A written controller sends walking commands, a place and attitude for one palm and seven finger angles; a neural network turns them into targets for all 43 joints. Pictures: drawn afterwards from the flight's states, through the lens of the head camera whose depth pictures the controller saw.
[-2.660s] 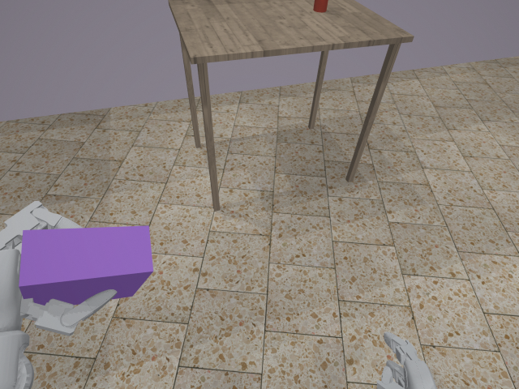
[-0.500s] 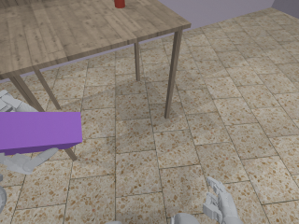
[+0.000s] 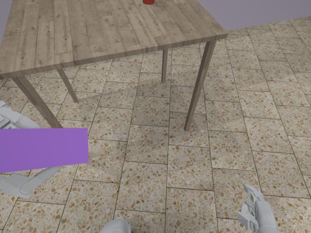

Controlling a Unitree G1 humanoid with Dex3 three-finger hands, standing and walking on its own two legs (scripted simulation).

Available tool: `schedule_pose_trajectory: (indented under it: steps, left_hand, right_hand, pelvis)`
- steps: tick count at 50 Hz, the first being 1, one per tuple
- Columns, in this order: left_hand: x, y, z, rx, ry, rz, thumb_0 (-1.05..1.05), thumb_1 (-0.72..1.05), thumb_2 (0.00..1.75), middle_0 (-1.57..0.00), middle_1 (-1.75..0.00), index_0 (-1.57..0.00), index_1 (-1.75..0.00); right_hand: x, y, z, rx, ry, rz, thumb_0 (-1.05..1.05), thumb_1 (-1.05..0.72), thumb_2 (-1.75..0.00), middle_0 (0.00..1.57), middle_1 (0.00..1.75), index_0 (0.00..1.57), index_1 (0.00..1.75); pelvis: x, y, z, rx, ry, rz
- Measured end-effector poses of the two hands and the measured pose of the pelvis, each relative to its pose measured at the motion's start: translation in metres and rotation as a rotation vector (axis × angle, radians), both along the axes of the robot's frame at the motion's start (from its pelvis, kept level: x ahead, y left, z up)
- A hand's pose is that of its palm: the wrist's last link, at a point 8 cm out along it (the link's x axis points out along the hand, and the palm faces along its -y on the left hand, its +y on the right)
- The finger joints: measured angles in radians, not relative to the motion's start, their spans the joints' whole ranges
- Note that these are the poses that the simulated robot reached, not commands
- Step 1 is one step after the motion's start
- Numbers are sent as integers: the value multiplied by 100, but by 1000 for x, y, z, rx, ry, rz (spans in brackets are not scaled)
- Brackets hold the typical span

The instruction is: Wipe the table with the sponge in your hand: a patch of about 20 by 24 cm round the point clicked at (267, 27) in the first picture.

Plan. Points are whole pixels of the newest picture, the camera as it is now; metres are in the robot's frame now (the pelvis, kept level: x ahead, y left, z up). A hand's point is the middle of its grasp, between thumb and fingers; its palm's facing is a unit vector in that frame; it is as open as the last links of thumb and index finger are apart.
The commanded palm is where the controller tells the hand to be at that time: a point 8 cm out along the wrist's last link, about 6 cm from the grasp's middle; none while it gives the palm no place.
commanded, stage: turn to face it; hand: left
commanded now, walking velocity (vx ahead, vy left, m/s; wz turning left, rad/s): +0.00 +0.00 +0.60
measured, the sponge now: (52, 149) +0.24 +0.18 +0.18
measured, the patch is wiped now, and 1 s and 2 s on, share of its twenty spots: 0.00 0.00 0.00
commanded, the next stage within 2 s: take the last steps up to it in 0.68 s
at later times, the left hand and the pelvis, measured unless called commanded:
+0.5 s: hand (36, 166) +0.20 +0.19 +0.18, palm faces +0.49 -0.78 -0.39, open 9.7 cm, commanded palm +0.16 +0.23 +0.18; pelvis +0.00 -0.05 +0.00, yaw +2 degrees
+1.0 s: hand (75, 179) +0.19 +0.13 +0.17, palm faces +0.35 -0.83 -0.43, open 9.8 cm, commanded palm +0.13 +0.19 +0.18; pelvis -0.05 -0.08 -0.01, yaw -3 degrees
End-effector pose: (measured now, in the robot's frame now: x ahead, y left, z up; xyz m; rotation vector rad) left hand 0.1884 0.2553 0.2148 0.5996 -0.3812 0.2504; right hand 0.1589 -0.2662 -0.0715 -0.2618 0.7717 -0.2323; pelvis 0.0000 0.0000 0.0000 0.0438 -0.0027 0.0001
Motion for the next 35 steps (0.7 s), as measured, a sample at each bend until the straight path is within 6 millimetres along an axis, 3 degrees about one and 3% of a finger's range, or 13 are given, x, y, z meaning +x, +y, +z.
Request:
schedule_pose_trajectory:
  steps: [4,9,13,17,22,29,35]
  left_hand:
    - [-1,19,-2,2,-75,22,-1,-46,98,-79,-133,-79,-133]
    - [-7,36,-18,-55,-6,126,-1,-46,98,-79,-133,-79,-133]
    - [-25,24,-21,-114,14,178,-1,-46,98,-79,-133,-79,-133]
    - [-40,-2,-17,-103,-21,198,-1,-46,98,-79,-133,-79,-133]
    - [-38,-22,-15,-123,-24,216,-1,-46,98,-79,-133,-79,-133]
    - [-20,-32,-24,-139,55,151,-1,-46,99,-79,-133,-79,-133]
    - [-29,-39,-28,-123,33,50,-1,-46,99,-79,-133,-79,-133]
  right_hand:
    - [29,11,1,-14,-68,8,1,-91,-90,20,30,20,30]
    - [42,46,1,93,-62,101,1,-91,-90,19,30,20,30]
    - [43,64,-1,158,-70,186,1,-91,-90,20,30,20,30]
    - [43,66,-12,207,-91,244,1,-91,-90,20,30,21,30]
    - [36,42,-24,206,-69,242,1,-90,-90,20,30,21,30]
    - [4,-14,-8,115,-46,111,1,-91,-90,20,30,21,30]
    - [-32,-49,5,-1,-25,33,1,-91,-90,20,30,20,30]
  pelvis:
    - [14,9,-15,-11,-7,13]
    - [18,-1,-6,-46,-26,47]
    - [18,-13,-2,-54,-40,59]
    - [17,-32,-9,-34,-59,63]
    - [10,-47,-8,-27,-70,54]
    - [-4,-57,4,-5,-22,17]
    - [-23,-54,-1,-27,-4,-11]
